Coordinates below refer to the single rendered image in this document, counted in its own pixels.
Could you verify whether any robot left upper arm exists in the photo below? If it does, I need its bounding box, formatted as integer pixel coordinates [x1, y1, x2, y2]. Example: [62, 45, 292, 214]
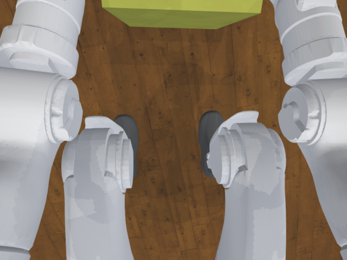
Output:
[0, 67, 83, 260]

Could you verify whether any robot thigh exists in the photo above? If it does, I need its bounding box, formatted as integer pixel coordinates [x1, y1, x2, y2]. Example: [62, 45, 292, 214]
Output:
[212, 122, 286, 260]
[64, 128, 134, 260]

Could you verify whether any robot left forearm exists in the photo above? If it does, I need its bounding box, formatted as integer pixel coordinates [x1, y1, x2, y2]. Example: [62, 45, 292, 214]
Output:
[0, 0, 85, 79]

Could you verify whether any robot right forearm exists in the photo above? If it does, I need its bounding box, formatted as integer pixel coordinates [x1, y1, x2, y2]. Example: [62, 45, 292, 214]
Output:
[270, 0, 347, 86]

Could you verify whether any robot right thigh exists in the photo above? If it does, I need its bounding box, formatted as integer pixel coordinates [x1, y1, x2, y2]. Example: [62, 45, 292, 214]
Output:
[212, 122, 286, 260]

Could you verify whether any robot right upper arm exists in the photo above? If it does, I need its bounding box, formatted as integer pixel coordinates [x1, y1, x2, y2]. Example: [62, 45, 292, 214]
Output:
[278, 78, 347, 260]

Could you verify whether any robot left thigh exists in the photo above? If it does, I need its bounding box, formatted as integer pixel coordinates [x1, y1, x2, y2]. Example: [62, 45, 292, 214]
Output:
[64, 128, 134, 260]

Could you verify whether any carton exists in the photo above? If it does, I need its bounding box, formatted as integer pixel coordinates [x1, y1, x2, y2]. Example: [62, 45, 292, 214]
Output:
[101, 0, 263, 29]

